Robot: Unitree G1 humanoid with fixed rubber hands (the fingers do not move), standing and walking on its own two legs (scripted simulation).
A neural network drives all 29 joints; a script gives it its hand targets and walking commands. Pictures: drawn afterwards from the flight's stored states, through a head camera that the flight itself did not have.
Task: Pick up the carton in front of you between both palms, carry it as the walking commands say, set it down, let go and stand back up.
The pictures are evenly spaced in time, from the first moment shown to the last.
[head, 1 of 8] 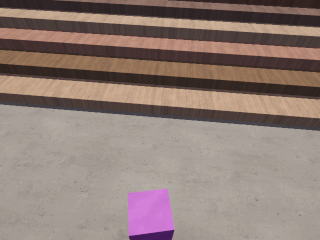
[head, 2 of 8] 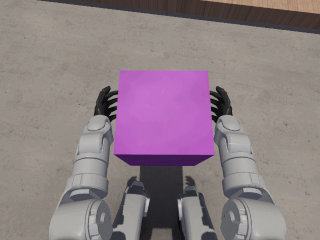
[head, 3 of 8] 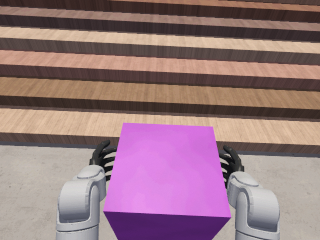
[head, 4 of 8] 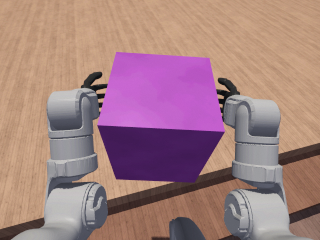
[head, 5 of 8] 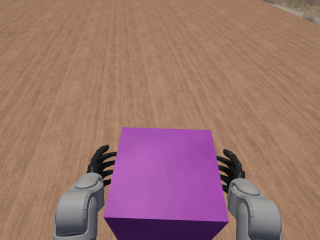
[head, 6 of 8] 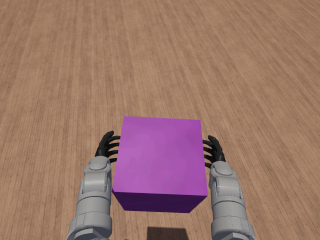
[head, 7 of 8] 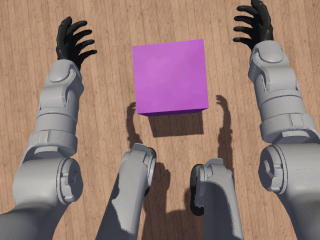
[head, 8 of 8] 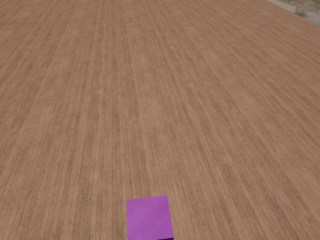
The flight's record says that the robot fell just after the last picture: no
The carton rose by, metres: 1.52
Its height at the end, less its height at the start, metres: +0.76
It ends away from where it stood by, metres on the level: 5.58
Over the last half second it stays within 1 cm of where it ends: yes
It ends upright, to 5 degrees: yes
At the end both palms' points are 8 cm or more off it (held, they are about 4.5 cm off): yes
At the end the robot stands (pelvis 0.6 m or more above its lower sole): yes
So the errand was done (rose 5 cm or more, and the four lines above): yes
